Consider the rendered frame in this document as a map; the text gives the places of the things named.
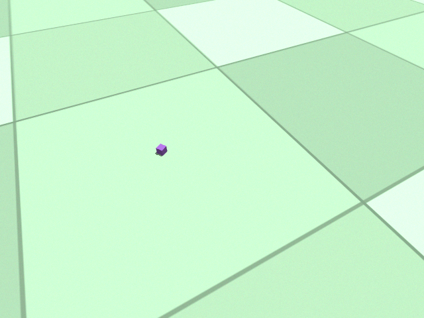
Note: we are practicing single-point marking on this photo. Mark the cube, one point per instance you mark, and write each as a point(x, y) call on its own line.
point(161, 149)

